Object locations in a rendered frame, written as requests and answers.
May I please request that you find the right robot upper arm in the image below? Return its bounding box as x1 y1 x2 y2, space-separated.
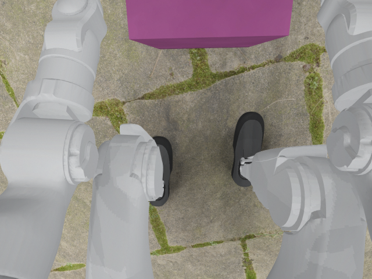
326 103 372 241

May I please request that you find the left robot forearm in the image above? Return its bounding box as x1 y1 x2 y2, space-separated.
0 0 108 173

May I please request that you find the right robot forearm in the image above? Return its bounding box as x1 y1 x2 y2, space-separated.
317 0 372 112

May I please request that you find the right robot shin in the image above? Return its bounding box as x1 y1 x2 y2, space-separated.
240 144 366 221

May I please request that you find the left robot upper arm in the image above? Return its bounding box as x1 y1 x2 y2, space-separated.
0 117 99 279

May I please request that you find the robot left foot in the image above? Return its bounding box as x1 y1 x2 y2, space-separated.
149 136 173 206

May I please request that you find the carton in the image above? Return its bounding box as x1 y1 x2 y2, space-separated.
126 0 293 49

